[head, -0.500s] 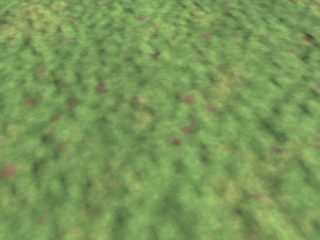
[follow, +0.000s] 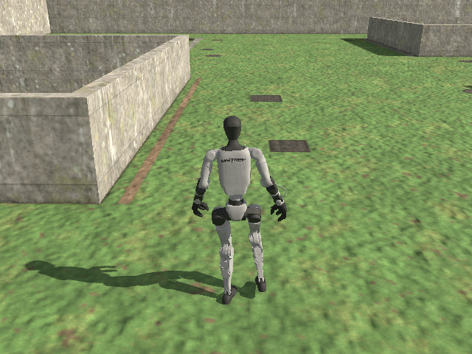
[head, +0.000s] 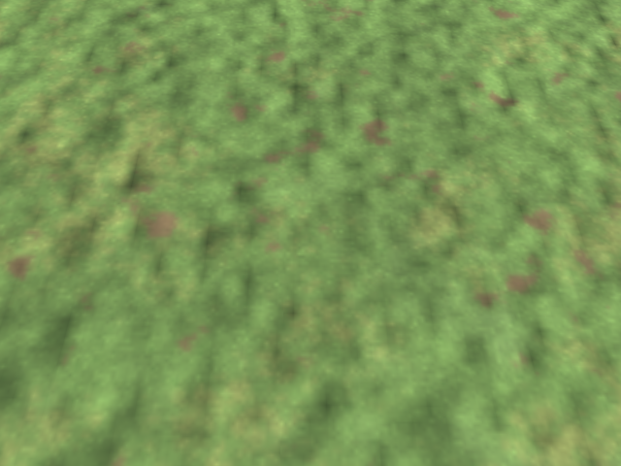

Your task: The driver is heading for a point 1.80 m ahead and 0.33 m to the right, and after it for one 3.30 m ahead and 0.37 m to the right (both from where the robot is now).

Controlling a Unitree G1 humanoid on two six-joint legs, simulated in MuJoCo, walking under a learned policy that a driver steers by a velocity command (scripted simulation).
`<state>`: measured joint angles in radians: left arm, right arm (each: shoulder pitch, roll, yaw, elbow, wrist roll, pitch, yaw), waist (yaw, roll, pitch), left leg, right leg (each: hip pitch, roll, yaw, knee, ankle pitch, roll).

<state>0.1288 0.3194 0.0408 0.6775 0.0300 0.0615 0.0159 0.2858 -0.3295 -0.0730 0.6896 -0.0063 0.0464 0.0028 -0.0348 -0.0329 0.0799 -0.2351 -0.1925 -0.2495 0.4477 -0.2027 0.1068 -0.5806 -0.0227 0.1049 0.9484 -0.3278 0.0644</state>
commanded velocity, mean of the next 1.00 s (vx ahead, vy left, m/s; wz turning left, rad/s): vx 0.37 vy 0.00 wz -0.36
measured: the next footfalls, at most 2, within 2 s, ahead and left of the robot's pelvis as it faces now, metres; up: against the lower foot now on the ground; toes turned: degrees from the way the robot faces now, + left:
right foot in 0.24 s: +0.14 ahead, -0.12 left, +0.00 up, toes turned +14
left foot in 0.60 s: +0.13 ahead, +0.08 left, +0.00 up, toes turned -12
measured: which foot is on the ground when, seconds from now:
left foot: down 0.00-0.22, up 0.24-0.58, down 0.60-1.00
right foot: up 0.00-0.22, down 0.24-0.60, up 0.62-1.00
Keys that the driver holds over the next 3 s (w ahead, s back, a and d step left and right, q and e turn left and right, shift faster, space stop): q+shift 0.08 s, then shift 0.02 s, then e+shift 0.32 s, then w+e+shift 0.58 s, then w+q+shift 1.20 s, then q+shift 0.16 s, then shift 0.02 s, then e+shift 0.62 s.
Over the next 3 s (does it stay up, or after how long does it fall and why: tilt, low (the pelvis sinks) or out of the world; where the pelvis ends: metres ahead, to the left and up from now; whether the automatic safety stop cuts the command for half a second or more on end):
stays up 1.67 -0.40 -0.01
